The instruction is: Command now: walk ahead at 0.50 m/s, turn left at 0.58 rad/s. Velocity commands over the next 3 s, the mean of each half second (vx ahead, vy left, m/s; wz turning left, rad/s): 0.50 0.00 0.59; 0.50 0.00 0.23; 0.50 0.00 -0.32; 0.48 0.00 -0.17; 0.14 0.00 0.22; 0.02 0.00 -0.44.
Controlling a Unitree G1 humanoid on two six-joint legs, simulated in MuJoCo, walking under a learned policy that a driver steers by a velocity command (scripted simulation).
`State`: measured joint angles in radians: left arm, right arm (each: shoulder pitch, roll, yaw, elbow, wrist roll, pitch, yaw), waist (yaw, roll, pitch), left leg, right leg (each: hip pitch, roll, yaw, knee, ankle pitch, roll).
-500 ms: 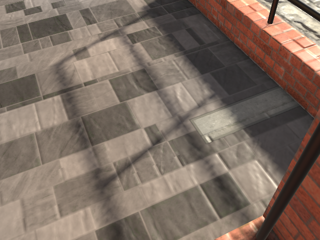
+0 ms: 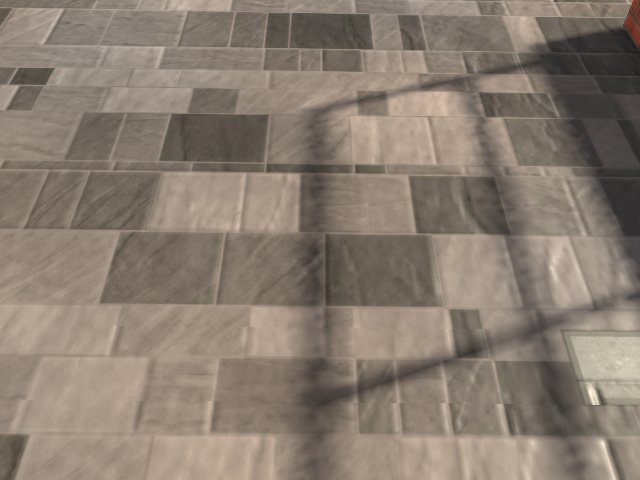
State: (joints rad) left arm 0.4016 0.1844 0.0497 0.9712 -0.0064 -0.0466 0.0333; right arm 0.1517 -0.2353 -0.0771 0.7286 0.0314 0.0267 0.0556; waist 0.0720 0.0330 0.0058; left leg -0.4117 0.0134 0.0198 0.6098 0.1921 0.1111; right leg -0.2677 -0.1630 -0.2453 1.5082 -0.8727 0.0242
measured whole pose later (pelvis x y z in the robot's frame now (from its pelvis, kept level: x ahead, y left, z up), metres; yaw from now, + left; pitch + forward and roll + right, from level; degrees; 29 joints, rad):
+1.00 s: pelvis +0.57 +0.08 -0.22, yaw +24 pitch +4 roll +0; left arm 0.48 0.19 0.02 1.02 -0.02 -0.08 0.00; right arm -0.06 -0.17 -0.03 0.69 0.01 -0.08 0.03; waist 0.08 -0.01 -0.01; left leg -0.44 -0.09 0.02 0.52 -0.15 0.10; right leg -0.21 0.04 0.06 1.00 -0.49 -0.05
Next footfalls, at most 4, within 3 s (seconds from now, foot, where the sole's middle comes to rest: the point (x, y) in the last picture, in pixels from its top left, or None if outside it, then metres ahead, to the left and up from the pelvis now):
0.46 right None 0.44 -0.09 -0.98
0.92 left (266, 451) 0.65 0.20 -0.98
1.48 right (324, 332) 1.01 0.08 -0.98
2.00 left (254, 255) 1.27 0.32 -0.98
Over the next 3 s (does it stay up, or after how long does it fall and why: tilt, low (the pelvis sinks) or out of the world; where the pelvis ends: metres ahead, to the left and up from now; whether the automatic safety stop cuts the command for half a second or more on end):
stays up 1.23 0.19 -0.21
